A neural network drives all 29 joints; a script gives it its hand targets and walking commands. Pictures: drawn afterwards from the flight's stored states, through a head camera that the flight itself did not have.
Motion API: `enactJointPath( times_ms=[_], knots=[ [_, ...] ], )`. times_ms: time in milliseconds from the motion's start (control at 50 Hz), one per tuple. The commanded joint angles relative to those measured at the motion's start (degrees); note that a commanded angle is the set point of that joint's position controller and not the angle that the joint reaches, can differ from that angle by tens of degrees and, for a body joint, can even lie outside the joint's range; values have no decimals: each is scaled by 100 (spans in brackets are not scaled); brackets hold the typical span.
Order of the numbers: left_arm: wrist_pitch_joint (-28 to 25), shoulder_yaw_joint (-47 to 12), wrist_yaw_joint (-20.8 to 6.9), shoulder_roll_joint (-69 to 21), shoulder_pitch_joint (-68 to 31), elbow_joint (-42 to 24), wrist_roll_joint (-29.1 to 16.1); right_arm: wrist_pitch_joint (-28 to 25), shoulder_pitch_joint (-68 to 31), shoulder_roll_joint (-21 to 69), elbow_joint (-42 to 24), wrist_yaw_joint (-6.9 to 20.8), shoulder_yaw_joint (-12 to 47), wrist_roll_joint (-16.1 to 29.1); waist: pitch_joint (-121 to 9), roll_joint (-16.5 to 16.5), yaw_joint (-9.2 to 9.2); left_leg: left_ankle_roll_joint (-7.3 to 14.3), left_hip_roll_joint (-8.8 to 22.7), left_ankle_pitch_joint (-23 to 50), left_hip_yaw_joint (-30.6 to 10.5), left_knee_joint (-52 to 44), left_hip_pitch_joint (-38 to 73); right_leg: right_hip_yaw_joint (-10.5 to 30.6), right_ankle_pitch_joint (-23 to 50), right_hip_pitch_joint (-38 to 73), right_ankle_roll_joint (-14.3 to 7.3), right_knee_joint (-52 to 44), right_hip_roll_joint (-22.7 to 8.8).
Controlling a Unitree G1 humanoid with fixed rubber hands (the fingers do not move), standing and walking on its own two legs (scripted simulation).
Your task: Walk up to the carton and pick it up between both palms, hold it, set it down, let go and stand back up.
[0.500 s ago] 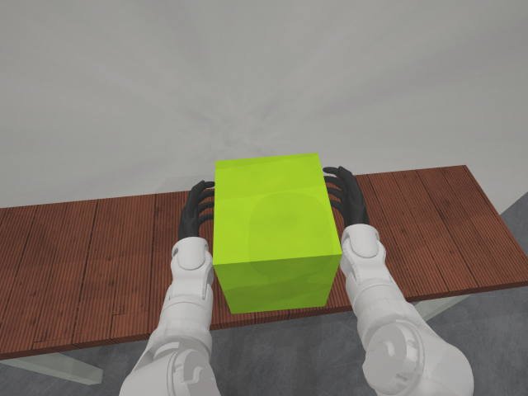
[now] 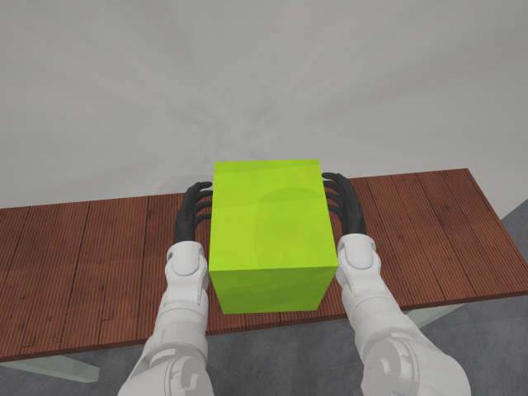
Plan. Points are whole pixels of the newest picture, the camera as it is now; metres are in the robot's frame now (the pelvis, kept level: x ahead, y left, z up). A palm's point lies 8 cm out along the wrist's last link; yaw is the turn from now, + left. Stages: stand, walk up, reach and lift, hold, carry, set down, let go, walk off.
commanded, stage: reach and lift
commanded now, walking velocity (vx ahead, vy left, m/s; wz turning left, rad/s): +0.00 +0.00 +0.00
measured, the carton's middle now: (268, 240) +0.38 +0.04 -0.03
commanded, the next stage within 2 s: none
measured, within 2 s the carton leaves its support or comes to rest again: leaves its support in 0.26 s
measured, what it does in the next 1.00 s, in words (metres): stands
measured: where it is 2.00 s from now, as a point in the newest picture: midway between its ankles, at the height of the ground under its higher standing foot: outside the picture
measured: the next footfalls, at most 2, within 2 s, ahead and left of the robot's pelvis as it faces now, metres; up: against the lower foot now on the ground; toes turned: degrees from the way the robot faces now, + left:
none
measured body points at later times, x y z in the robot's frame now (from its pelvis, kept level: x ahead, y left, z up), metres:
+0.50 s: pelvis -0.02 +0.01 +0.00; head +0.04 +0.04 +0.45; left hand +0.37 +0.17 +0.02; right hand +0.39 -0.09 +0.04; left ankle +0.00 +0.12 -0.75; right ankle -0.05 -0.10 -0.75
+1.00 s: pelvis -0.02 +0.01 +0.00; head +0.00 +0.04 +0.45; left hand +0.37 +0.16 +0.07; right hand +0.38 -0.10 +0.08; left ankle +0.00 +0.12 -0.75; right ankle -0.05 -0.10 -0.75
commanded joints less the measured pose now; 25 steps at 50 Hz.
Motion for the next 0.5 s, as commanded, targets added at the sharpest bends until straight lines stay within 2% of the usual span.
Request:
enactJointPath(
  times_ms=[0, 20, 40, 80, 100, 140, 160, 200, 220, 240, 260, 300, 320, 340, 360, 380, 400, 420, 440, 460, 480],
  knots=[
    [-214, -1578, -476, -2344, -2596, 145, 164, -274, -2188, 3026, 329, 559, 1335, -381, -2872, 236, 21, -13, -135, 1921, 298, 147, 914, 21, 3372, 1665, 316, 445, -219],
    [-200, -1562, -460, -2320, -2595, 171, 179, -302, -2089, 3010, 337, 554, 1364, -339, -2853, 136, 18, -10, -139, 1991, 298, 185, 990, -5, 3388, 1652, 314, 404, -152],
    [-164, -1566, -446, -2329, -2573, 256, 157, -275, -2104, 2980, 423, 563, 1394, -311, -2971, 219, 122, -11, -79, 2205, 309, 255, 1000, -29, 3344, 1734, 237, 421, -126],
    [-178, -1634, -422, -2444, -2684, 161, 171, -315, -2119, 2859, 376, 597, 1426, -291, -2972, 361, 71, -96, -64, 2462, 253, 269, 1286, -50, 3139, 1382, 220, 320, -73],
    [-178, -1733, -401, -2502, -2568, 99, 126, -329, -2150, 2906, 357, 580, 1515, -202, -2981, 239, 140, -77, -96, 2542, 311, 292, 1409, -104, 3194, 1420, 230, 313, -58],
    [-211, -1832, -397, -2380, -2812, 10, 13, -360, -2220, 2933, 508, 568, 1554, -172, -3065, 169, 48, -88, -66, 2355, 289, 347, 1294, -35, 3164, 1355, 204, 337, -71],
    [-245, -1931, -398, -2490, -2669, 72, -40, -436, -2227, 3039, 242, 557, 1767, -192, -3027, 93, 105, -56, -68, 2411, 256, 326, 1273, -2, 3282, 1403, 238, 319, -70],
    [-262, -1993, -382, -2601, -2861, 193, -15, -449, -2412, 2965, 370, 566, 1745, -74, -3105, 146, 72, -102, 3, 2564, 231, 360, 1429, -98, 3136, 1355, 223, 309, -25],
    [-277, -2062, -353, -2611, -2811, 55, -41, -487, -2394, 2898, 329, 569, 1790, -57, -3204, 342, 90, -155, -22, 2691, 193, 437, 1558, -73, 2970, 1161, 182, 241, -6],
    [-289, -2160, -301, -2568, -2937, 88, -15, -507, -2381, 2852, 447, 572, 1713, -52, -3133, 495, -16, -166, -16, 2720, 170, 445, 1721, -126, 2728, 832, 146, 153, 47],
    [-255, -2205, -266, -2649, -3055, 15, -87, -503, -2523, 2878, 399, 587, 1732, -42, -3236, 472, 77, -176, 27, 2593, 238, 420, 1698, -163, 2535, 830, 129, 113, 37],
    [-206, -2218, -263, -2526, -2927, 198, -47, -420, -2362, 2889, 528, 598, 2012, 151, -3171, 349, 177, -150, 10, 2522, 159, 388, 1712, -29, 2694, 959, 141, 104, 58],
    [-137, -2309, -276, -2644, -3015, 210, -80, -374, -2386, 2837, 604, 596, 1872, 138, -3137, 424, 94, -194, 32, 2520, 151, 379, 1630, -112, 2603, 1012, 113, 101, 86],
    [-134, -2211, -277, -2417, -2990, 111, -115, -304, -2244, 2821, 802, 585, 1874, 166, -3051, 305, 60, -164, 2, 2453, 154, 416, 1562, -65, 2451, 888, 151, 64, 70],
    [-112, -2186, -266, -2484, -3168, 123, -131, -258, -2288, 2802, 805, 583, 1699, 123, -2910, 331, 30, -145, 26, 2247, 158, 323, 1554, -118, 2166, 702, 125, 75, 86],
    [-85, -2202, -272, -2533, -3172, 118, -168, -225, -2440, 2808, 734, 600, 1811, 123, -2900, 363, 31, -118, 7, 2273, 116, 348, 1641, -39, 2147, 728, 84, 29, 47],
    [-30, -2316, -267, -2550, -3214, 10, -210, -171, -2329, 2771, 712, 574, 1884, 184, -3002, 275, -15, -109, -20, 2211, 160, 346, 1745, -49, 2210, 665, 165, 19, 71],
    [54, -2314, -266, -2630, -3114, 105, -226, -130, -2394, 2761, 674, 571, 1900, 310, -2837, 490, 32, -169, 6, 2260, 186, 365, 1832, -68, 2054, 670, 138, -28, 59],
    [126, -2337, -281, -2573, -3234, 10, -255, -105, -2485, 2720, 600, 564, 1897, 296, -2779, 415, 19, -158, -52, 2216, 208, 359, 1832, -88, 1983, 508, 137, -41, 102],
    [179, -2364, -264, -2625, -3166, -95, -266, -56, -2441, 2652, 627, 565, 1806, 365, -2871, 536, 10, -168, 6, 2208, 202, 317, 1905, -112, 1957, 730, 130, -62, 88],
    [199, -2370, -286, -2632, -3389, -145, -302, -55, -2618, 2634, 502, 575, 1838, 374, -2966, 484, 115, -157, -12, 2219, 173, 298, 1914, -105, 1914, 699, 115, -100, 137]
  ],
)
